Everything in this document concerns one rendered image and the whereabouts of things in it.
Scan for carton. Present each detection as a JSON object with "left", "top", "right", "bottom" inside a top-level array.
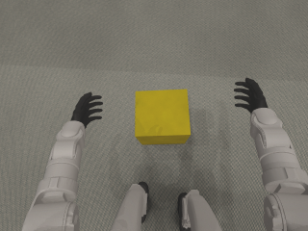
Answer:
[{"left": 135, "top": 89, "right": 191, "bottom": 145}]

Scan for robot left foot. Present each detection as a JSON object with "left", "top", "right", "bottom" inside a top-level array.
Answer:
[{"left": 138, "top": 182, "right": 149, "bottom": 223}]

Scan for robot left forearm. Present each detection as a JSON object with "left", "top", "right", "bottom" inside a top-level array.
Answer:
[{"left": 21, "top": 120, "right": 86, "bottom": 231}]

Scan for robot right upper arm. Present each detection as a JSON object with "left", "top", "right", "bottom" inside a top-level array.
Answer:
[{"left": 264, "top": 192, "right": 308, "bottom": 231}]

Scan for right robot hand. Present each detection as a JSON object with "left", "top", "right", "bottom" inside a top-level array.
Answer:
[{"left": 234, "top": 77, "right": 268, "bottom": 114}]

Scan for left robot hand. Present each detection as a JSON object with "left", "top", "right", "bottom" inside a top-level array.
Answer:
[{"left": 71, "top": 92, "right": 103, "bottom": 129}]

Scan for robot right forearm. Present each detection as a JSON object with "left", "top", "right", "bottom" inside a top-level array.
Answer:
[{"left": 249, "top": 108, "right": 308, "bottom": 195}]

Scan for robot left upper arm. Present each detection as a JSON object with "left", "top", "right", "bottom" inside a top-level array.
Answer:
[{"left": 24, "top": 201, "right": 80, "bottom": 231}]

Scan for robot right thigh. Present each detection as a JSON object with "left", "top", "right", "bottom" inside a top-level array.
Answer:
[{"left": 182, "top": 194, "right": 222, "bottom": 231}]

